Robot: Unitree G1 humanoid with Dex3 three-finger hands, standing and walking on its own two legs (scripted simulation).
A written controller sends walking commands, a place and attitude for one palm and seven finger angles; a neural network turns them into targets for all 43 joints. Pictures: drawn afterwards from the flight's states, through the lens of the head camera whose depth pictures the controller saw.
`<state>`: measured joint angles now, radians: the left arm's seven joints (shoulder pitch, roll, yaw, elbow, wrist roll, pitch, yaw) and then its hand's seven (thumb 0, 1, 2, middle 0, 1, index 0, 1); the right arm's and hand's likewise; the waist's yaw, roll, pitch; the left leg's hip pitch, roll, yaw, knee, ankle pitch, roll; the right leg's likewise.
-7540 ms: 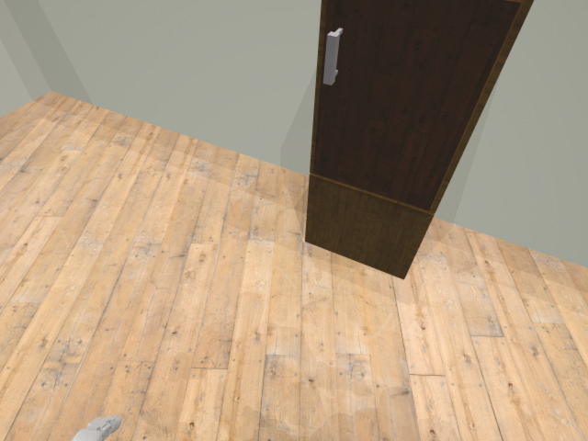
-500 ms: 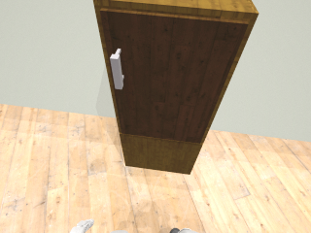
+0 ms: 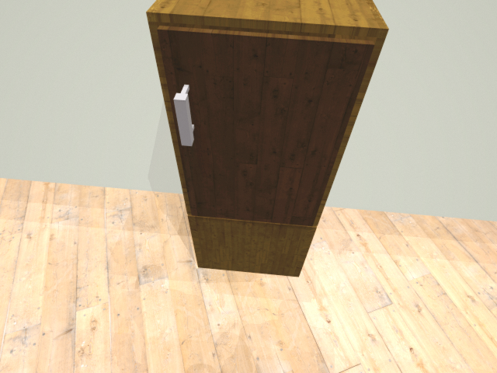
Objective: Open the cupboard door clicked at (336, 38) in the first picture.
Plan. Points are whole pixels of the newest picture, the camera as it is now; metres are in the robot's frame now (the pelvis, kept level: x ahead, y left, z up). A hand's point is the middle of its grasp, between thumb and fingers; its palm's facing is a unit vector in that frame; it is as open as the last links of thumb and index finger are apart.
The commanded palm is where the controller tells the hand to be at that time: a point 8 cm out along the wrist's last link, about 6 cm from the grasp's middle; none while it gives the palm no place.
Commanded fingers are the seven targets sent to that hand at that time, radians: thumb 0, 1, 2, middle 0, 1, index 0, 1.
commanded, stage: come to a stop and stand still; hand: left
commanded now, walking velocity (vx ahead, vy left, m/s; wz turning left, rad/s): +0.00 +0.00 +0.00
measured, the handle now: (186, 115) +0.62 +0.15 +0.08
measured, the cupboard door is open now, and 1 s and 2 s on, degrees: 0 0 0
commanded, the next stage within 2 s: look again from close up in 0.56 s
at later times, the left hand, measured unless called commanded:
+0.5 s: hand out of the picture -0.01 +0.09 -0.18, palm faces +0.08 -0.99 -0.11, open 7.3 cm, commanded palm none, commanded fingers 0.00 0.90 0.90 -0.20 -0.30 -0.20 -0.30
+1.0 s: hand out of the picture +0.06 +0.19 -0.17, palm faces +0.07 -0.96 -0.26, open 7.4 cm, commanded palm none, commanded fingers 0.00 0.90 0.90 -0.20 -0.30 -0.20 -0.30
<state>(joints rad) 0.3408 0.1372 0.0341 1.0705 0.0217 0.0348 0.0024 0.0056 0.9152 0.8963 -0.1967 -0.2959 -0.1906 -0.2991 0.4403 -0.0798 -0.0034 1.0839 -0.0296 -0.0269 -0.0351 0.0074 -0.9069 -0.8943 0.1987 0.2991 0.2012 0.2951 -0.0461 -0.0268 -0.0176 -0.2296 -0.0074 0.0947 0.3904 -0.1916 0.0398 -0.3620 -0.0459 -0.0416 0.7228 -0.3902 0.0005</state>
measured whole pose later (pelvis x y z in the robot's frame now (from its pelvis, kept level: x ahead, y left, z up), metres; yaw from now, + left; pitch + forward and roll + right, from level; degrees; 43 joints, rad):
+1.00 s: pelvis +0.02 -0.02 -0.01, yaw +1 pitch -3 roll +0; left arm 0.27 0.22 0.02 1.01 0.01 -0.02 0.04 0.00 0.91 0.90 -0.20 -0.30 -0.20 -0.30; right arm 0.23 -0.22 -0.03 1.03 -0.01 -0.01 -0.03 0.01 -0.91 -0.89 0.20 0.30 0.20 0.29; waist 0.00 0.00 -0.02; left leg -0.19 0.02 0.05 0.53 -0.29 0.01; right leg -0.15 0.00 -0.08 0.51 -0.31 -0.02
